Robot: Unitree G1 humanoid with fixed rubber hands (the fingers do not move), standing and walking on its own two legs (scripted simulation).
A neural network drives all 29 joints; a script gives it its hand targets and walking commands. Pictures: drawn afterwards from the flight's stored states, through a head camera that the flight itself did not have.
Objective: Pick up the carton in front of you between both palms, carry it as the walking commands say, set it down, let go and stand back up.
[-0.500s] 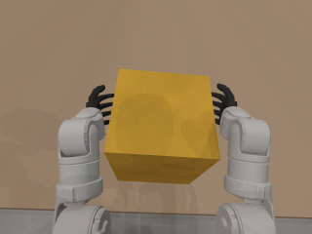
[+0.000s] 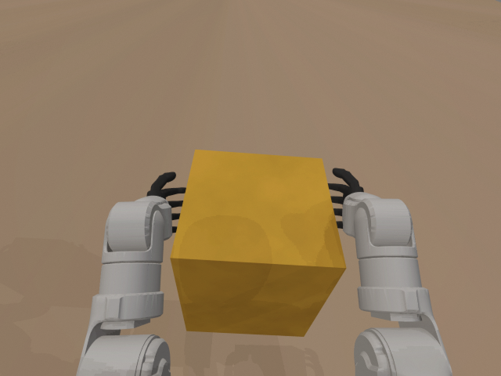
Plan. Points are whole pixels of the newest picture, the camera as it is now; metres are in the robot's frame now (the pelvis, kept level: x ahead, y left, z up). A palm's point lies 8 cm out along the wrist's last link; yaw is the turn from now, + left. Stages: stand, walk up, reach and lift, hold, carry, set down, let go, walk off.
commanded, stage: carry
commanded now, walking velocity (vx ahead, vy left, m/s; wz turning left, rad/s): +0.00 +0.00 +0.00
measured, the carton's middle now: (252, 247) +0.34 +0.00 +0.04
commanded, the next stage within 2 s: none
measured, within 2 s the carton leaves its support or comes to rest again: neither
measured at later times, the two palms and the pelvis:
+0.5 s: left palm (162, 232) +0.31 +0.13 +0.13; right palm (371, 223) +0.31 -0.17 +0.13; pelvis -0.03 -0.02 +0.00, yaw +0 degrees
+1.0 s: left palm (168, 240) +0.29 +0.12 +0.13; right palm (383, 233) +0.29 -0.18 +0.13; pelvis -0.05 -0.02 +0.00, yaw -1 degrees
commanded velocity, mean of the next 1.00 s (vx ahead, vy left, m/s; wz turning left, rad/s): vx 0.00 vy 0.00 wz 0.00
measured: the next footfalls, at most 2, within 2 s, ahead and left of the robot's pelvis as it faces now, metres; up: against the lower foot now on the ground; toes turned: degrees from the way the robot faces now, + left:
none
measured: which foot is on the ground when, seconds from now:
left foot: down 0.00-1.00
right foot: down 0.00-1.00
